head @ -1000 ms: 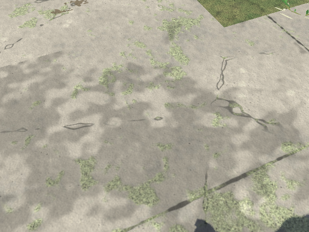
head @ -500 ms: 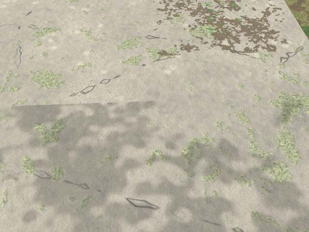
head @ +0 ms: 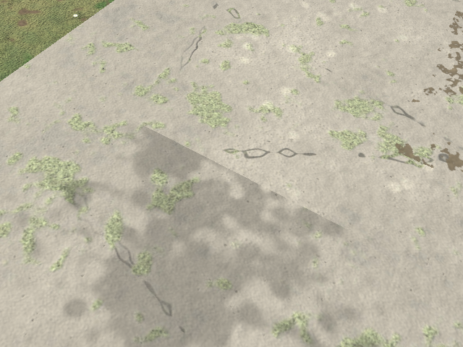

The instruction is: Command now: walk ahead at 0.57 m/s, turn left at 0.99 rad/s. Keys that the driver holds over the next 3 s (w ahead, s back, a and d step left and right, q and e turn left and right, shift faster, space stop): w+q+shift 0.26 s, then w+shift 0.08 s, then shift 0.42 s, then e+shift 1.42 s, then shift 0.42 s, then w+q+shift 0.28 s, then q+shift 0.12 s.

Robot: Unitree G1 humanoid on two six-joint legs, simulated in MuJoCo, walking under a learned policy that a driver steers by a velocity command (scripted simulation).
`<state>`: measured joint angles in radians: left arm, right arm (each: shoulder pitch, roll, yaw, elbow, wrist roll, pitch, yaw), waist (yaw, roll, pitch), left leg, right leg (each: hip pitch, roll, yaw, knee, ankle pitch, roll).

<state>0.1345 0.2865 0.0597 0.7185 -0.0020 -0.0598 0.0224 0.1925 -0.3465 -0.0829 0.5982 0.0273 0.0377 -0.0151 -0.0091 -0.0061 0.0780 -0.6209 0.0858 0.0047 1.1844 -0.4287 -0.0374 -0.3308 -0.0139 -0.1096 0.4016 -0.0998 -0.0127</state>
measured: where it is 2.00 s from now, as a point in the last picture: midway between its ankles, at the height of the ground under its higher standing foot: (182, 318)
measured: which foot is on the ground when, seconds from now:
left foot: up 0.00-0.20, down 0.22-0.62, up 0.64-1.00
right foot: down 0.00-0.22, up 0.24-0.58, down 0.60-1.00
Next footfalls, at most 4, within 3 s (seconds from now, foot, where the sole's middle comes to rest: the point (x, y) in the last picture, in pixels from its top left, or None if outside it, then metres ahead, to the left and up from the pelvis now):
0.22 left None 0.13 0.12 -0.77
0.60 right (196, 290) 0.58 0.09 -0.77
1.02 left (124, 325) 0.48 0.28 -0.77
1.46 right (222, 322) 0.49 0.01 -0.77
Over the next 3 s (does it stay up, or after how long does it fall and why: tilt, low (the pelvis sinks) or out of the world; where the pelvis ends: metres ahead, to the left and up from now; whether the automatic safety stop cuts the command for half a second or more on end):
stays up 0.57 0.00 0.01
